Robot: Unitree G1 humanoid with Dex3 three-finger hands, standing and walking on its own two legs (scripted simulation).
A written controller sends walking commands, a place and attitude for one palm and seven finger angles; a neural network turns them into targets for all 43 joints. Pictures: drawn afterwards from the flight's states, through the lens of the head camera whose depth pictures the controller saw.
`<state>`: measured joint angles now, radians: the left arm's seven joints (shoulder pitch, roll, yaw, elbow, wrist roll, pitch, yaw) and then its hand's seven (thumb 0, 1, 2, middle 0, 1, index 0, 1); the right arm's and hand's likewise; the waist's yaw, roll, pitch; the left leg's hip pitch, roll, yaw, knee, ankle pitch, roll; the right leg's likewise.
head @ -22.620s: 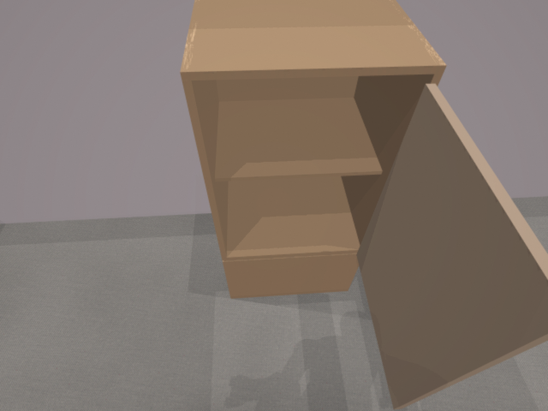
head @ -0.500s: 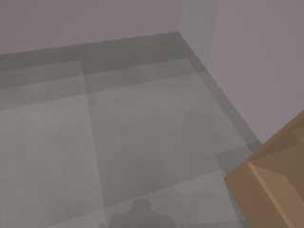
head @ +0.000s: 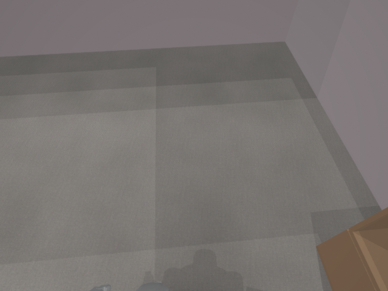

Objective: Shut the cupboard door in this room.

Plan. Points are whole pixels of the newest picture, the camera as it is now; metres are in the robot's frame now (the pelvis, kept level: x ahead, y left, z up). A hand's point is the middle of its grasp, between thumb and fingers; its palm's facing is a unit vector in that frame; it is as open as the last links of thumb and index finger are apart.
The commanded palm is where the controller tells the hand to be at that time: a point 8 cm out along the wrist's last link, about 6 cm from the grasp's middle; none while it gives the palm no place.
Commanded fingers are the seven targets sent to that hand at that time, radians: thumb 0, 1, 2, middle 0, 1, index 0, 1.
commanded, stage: turn or walk to find it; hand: left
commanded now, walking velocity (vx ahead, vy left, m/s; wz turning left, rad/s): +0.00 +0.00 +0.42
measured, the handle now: out of the picture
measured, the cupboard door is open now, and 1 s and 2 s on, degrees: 73 59 59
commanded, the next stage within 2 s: none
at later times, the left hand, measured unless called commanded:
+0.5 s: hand out of the picture +0.07 +0.19 -0.16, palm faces +0.23 -0.95 -0.20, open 7.4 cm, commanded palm none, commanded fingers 0.00 0.90 0.90 -0.20 -0.30 -0.20 -0.30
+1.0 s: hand out of the picture +0.03 +0.26 -0.15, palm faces +0.41 -0.87 -0.27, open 7.4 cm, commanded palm none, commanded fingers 0.00 0.90 0.90 -0.20 -0.30 -0.20 -0.30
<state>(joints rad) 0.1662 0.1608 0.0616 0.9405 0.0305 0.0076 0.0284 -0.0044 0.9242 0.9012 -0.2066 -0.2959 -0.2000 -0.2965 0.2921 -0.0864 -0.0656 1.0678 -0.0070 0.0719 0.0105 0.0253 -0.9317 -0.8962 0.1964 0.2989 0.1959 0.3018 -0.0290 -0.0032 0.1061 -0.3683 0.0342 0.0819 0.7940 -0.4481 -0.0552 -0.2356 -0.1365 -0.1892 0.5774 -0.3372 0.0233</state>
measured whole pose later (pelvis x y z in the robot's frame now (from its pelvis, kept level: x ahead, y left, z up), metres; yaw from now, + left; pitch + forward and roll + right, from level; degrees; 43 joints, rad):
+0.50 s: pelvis +0.01 -0.01 +0.00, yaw +13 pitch +2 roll +1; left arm 0.15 0.15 0.05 0.92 0.02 0.01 0.02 0.00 0.91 0.90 -0.20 -0.30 -0.19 -0.30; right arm 0.33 -0.07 -0.05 1.02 -0.03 0.07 -0.03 0.08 -1.04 -0.90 0.20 0.30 0.19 0.30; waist -0.03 0.01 0.06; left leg -0.40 -0.03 -0.05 0.74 -0.42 -0.03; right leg -0.24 -0.05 -0.11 0.55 -0.34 -0.01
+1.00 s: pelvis +0.02 +0.03 +0.01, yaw +24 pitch +2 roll +0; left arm 0.12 0.23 0.06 0.93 0.01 0.04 0.01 0.01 0.91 0.90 -0.20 -0.29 -0.19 -0.30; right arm 0.20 -0.21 -0.06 0.95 -0.03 0.02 0.00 0.00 -0.91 -0.90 0.20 0.30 0.20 0.30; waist -0.02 0.01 0.09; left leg -0.27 -0.01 -0.02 0.49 -0.26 0.01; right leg -0.42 -0.07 -0.05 0.86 -0.46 0.07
